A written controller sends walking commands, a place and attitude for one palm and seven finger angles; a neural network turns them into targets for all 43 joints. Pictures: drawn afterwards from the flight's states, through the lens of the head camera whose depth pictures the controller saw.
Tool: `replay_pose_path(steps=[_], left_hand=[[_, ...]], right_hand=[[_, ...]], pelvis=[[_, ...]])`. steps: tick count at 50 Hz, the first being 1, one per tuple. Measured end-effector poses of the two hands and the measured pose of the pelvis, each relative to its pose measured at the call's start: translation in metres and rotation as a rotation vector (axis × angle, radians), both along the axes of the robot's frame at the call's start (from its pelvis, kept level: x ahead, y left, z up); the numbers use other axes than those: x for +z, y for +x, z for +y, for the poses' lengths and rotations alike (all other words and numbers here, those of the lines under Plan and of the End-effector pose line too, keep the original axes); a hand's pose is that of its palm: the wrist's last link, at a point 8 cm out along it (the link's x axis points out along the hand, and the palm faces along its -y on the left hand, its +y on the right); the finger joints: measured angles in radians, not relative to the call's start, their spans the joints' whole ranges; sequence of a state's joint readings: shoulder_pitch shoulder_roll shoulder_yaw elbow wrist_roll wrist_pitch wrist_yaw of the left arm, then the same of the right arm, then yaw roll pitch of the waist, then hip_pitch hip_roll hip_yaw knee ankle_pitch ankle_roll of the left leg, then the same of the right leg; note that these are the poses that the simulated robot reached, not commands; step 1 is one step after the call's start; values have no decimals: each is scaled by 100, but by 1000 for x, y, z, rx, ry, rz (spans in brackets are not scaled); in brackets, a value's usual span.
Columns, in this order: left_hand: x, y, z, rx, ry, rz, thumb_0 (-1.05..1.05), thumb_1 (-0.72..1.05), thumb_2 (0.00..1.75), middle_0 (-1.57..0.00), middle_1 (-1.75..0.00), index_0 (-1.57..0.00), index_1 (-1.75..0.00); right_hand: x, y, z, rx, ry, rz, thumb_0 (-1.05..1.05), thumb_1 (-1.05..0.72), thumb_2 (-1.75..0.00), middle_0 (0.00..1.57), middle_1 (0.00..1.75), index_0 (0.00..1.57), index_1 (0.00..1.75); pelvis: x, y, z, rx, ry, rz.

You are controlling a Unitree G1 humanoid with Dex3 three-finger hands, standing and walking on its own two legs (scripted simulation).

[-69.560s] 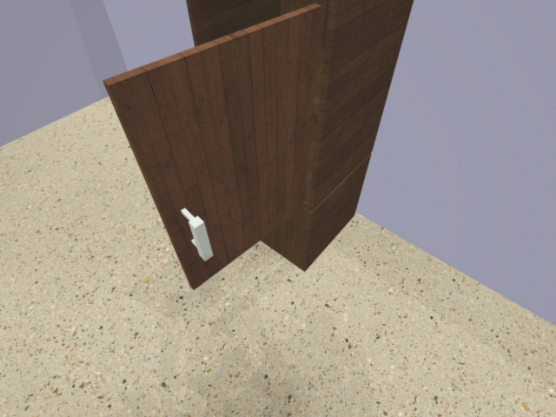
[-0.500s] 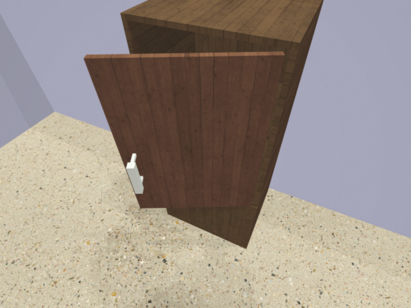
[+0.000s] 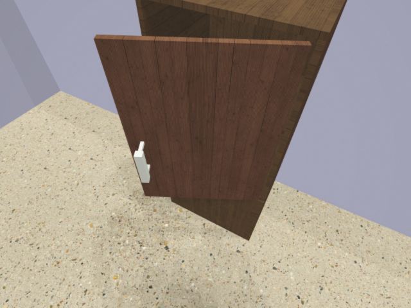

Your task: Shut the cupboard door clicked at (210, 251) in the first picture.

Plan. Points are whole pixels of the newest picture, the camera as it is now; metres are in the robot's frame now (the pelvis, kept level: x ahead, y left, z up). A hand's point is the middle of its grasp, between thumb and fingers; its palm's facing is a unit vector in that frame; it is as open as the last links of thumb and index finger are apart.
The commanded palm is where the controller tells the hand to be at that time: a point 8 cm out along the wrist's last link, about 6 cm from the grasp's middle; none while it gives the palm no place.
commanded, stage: look again from close up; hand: left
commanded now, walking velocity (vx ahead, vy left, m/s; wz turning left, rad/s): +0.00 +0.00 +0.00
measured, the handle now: (143, 162) +0.51 +0.21 -0.10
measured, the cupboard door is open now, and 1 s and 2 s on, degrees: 27 27 27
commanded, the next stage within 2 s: raise the hand and make a fist in 0.38 s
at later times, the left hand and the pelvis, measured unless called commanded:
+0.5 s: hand out of the picture +0.04 +0.21 -0.17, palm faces -0.01 -0.98 -0.22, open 7.3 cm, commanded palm +0.11 +0.25 -0.07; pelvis +0.01 +0.02 +0.00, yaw -1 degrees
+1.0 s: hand out of the picture +0.11 +0.20 -0.09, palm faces +0.11 -0.99 -0.03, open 5.7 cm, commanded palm +0.12 +0.24 -0.07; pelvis -0.06 -0.02 -0.13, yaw +2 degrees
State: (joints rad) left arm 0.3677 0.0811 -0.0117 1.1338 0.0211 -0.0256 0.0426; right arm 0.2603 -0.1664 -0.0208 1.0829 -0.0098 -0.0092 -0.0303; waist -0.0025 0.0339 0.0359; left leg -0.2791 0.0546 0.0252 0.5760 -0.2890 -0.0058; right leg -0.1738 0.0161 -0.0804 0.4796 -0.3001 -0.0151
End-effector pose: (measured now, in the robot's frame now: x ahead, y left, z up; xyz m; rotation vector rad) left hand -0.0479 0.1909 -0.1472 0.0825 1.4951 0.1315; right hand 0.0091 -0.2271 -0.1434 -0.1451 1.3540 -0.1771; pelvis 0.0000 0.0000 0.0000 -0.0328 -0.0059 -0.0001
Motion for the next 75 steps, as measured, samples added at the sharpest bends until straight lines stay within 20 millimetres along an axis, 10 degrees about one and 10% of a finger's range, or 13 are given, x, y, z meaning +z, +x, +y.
replay_pose_path(steps=[12, 25, 35, 39, 45, 48, 55, 65, 75], left_hand=[[8, 60, 58, -41, 91, -137, 0, 91, 90, -20, -30, -20, -30], [8, 83, 63, -70, 89, -150, 0, 91, 90, -19, -30, -20, -30], [142, 232, 60, 4, 105, -1251, 1, 91, 90, -25, -36, -25, -36], [123, 218, 51, -64, -15, -1457, 0, 91, 90, -31, -42, -31, -42], [49, 147, 56, -61, -48, -1389, 0, 90, 90, -41, -53, -42, -53], [49, 130, 62, -43, 4, -1428, 1, 90, 90, -47, -59, -47, -59], [90, 168, 50, -191, -48, -1614, 2, 90, 90, -59, -73, -59, -73], [73, 189, 62, -84, -55, -1338, 1, 90, 90, -77, -93, -78, -93], [71, 183, 64, -149, -70, -1469, 1, 91, 90, -95, -113, -96, -113]], right_hand=[[1, 7, 22, 27, 12, -23, 2, -96, -89, 20, 30, 20, 30], [2, 7, 27, 25, 15, 13, 1, -93, -89, 20, 30, 20, 30], [30, 97, -11, 78, -68, -595, 1, -91, -89, 20, 30, 20, 30], [37, 137, -25, 154, -97, -744, 1, -91, -89, 20, 30, 20, 30], [19, 179, -34, 309, -140, -871, 1, -91, -89, 20, 30, 20, 30], [0, 186, -27, 336, -133, -895, 1, -91, -89, 19, 30, 20, 30], [-42, 155, 3, 275, -43, -822, 1, -91, -89, 20, 30, 20, 30], [-50, 81, 0, 99, -52, -616, 1, -90, -89, 20, 30, 21, 30], [-47, 100, -4, 190, -128, -623, 1, -90, -89, 20, 30, 20, 30]], pelvis=[[1, 8, 20, -9, 30, 1], [3, 14, 24, -14, 32, 6], [-21, -6, 12, 15, 39, 101], [-49, -24, -2, 0, 47, 190], [-103, -48, -17, 19, 19, 269], [-122, -56, -20, 28, -4, 278], [-135, -66, -20, 33, -35, 274], [-112, -56, -3, -1, -13, 295], [-123, -56, 15, 12, -33, 323]])
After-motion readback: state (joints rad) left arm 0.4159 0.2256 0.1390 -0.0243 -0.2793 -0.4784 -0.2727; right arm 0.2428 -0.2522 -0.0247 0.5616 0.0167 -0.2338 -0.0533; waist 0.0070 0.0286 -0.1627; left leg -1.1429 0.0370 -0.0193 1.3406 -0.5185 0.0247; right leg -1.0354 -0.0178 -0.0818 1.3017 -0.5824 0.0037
